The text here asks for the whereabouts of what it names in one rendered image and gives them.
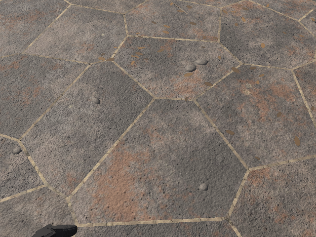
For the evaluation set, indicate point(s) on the robot left hand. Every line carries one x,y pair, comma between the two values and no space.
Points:
61,230

